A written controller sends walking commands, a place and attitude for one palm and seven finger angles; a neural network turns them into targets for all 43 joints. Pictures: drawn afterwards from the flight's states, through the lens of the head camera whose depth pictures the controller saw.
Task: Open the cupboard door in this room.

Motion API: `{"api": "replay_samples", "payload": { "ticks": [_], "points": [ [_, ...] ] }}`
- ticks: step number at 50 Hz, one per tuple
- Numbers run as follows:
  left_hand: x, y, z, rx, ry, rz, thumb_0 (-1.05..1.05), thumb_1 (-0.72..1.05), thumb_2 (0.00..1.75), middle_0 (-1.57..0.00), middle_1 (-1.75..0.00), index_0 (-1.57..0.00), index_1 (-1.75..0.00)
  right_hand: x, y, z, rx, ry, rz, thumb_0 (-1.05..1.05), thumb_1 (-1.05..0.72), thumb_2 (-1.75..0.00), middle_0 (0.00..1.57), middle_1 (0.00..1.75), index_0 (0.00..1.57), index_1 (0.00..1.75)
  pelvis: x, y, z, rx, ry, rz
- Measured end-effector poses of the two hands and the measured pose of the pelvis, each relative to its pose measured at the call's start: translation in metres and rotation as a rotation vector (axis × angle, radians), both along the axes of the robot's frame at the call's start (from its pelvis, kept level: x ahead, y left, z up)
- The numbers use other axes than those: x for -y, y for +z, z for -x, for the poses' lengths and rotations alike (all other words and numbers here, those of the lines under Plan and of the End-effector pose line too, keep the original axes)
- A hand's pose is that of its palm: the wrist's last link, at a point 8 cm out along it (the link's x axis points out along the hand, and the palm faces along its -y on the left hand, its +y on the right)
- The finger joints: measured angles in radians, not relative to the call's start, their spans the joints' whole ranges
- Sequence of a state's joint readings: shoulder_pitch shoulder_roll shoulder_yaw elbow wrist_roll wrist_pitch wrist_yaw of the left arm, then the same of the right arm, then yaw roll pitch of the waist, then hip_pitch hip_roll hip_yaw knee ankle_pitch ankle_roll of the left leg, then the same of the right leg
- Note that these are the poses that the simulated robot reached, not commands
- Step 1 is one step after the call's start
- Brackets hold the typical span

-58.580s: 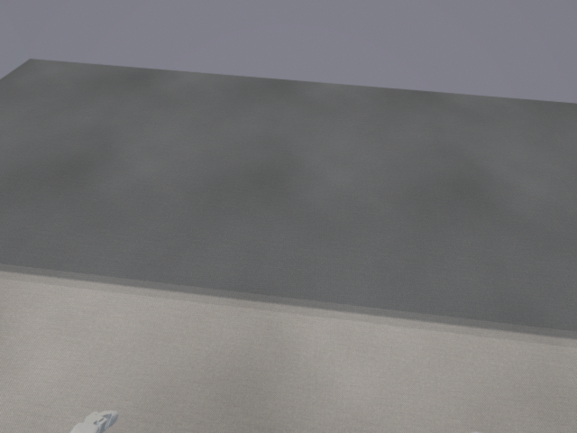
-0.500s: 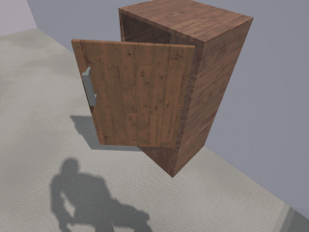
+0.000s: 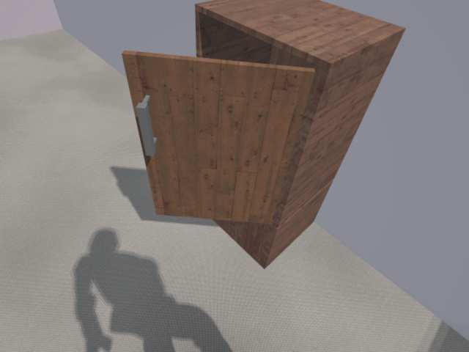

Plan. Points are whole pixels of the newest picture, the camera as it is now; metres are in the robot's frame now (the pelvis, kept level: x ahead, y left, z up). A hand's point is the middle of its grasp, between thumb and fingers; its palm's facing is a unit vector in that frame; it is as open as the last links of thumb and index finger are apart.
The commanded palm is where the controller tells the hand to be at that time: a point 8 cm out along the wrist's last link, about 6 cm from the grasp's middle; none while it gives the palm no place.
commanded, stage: shuffle to correct the standing spot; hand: left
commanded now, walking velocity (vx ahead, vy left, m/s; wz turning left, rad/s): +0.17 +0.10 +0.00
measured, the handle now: (148, 126) +0.61 +0.26 +0.03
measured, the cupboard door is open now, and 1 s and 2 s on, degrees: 43 43 43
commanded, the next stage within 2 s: come to a stop and stand still in 0.20 s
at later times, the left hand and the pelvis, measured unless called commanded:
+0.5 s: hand out of the picture +0.15 +0.19 -0.17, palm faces +0.00 -0.98 -0.20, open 7.3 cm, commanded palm none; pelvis +0.08 +0.02 +0.00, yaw -1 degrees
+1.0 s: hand out of the picture +0.07 +0.19 -0.16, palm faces -0.02 -0.97 -0.26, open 7.4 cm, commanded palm none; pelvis +0.06 +0.01 +0.00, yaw -2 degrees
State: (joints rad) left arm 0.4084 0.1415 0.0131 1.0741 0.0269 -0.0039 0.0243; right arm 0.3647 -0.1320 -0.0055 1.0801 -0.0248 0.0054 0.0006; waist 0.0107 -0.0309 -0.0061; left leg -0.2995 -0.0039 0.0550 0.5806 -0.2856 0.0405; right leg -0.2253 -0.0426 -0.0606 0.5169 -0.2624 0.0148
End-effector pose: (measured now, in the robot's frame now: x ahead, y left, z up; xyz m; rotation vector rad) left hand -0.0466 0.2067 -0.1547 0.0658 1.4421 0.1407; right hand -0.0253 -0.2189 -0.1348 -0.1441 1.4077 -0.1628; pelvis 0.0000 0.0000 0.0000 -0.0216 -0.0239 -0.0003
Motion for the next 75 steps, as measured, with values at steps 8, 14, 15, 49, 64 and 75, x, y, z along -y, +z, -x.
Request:
{"api": "replay_samples", "payload": {
  "ticks": [8,14,15,49,64,75],
  "points": [
    [-0.023,-0.002,-0.034,-0.017,-0.041,0.011,0.0,0.91,0.89,-0.2,-0.3,-0.19,-0.3,-0.022,0.005,-0.024,0.053,-0.037,0.019,0.01,-0.91,-0.9,0.2,0.3,0.2,0.3,-0.022,0.001,-0.027,-0.006,-0.029,-0.004],
    [-0.036,0.014,-0.101,0.078,-0.092,-0.027,0.01,0.93,0.89,-0.2,-0.3,-0.19,-0.3,-0.042,0.008,-0.023,0.012,-0.06,-0.024,0.0,-0.91,-0.9,0.2,0.3,0.2,0.3,-0.027,0.01,-0.043,-0.013,-0.033,-0.006],
    [-0.04,0.016,-0.111,0.092,-0.096,-0.039,0.02,0.94,0.89,-0.2,-0.3,-0.19,-0.3,-0.045,0.007,-0.022,0.0,-0.065,-0.033,0.0,-0.91,-0.9,0.2,0.3,0.2,0.3,-0.027,0.01,-0.047,-0.013,-0.035,-0.008],
    [-0.032,0.029,-0.118,0.074,-0.093,-0.135,0.0,0.92,0.89,-0.2,-0.3,-0.2,-0.3,0.002,-0.015,-0.124,0.197,0.005,-0.036,0.01,-0.92,-0.9,0.2,0.3,0.2,0.3,-0.007,0.001,-0.065,0.01,-0.038,-0.042],
    [0.003,0.035,-0.14,0.095,-0.114,-0.122,0.0,0.91,0.89,-0.2,-0.3,-0.2,-0.3,0.031,-0.015,-0.076,0.018,0.003,-0.054,0.01,-0.91,-0.9,0.2,0.3,0.2,0.3,0.026,0.008,-0.071,-0.004,-0.029,-0.049],
    [0.022,0.033,-0.17,0.133,-0.123,-0.123,0.0,0.92,0.89,-0.2,-0.3,-0.2,-0.3,0.041,-0.014,-0.058,-0.068,-0.022,-0.066,0.01,-0.91,-0.9,0.2,0.3,0.2,0.3,0.046,0.008,-0.08,-0.01,-0.021,-0.046]
  ]
}}
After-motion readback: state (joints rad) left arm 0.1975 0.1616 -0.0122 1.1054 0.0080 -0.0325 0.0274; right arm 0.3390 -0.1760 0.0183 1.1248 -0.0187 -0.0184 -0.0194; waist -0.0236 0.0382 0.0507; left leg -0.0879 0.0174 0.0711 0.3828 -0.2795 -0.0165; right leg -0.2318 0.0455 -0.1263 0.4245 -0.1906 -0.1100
